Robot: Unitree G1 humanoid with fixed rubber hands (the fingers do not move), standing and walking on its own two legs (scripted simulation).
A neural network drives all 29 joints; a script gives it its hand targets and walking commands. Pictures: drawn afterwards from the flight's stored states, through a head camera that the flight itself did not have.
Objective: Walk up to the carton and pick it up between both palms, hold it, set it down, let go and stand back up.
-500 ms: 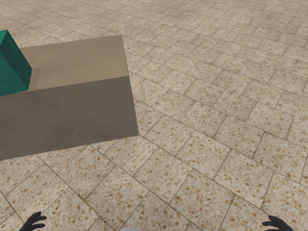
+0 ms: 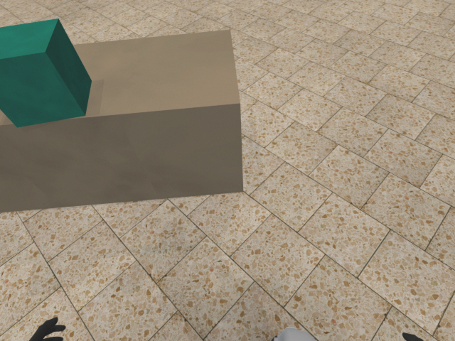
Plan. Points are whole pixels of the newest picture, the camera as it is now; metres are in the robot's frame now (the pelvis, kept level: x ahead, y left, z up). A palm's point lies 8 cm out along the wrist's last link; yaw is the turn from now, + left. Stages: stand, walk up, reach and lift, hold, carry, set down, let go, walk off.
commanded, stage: walk up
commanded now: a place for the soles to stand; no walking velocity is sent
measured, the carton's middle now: (37, 74) +0.91 +0.69 -0.05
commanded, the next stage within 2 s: none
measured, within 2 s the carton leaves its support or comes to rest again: neither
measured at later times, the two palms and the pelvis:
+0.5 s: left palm out of the picture +0.12 +0.45 -0.09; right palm (359, 307) +0.19 -0.21 -0.09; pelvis +0.08 +0.11 -0.01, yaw +4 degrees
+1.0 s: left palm out of the picture +0.16 +0.50 -0.04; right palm (309, 240) +0.32 -0.15 -0.11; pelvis +0.17 +0.15 +0.01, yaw +9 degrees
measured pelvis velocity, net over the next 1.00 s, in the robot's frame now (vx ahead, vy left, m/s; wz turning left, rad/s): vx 0.17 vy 0.15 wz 0.15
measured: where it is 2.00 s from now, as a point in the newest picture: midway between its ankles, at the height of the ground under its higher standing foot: (157, 304)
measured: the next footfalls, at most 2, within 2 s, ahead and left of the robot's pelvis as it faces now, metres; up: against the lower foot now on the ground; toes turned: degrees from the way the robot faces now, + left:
left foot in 0.44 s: +0.15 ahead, +0.23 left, +0.00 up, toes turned +1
right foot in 0.82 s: +0.25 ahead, +0.05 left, +0.00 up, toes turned +3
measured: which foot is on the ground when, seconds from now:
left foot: down 0.00-0.00, up 0.02-0.42, down 0.44-0.84, up 0.86-1.00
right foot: down 0.00-0.44, up 0.46-0.80, down 0.82-1.00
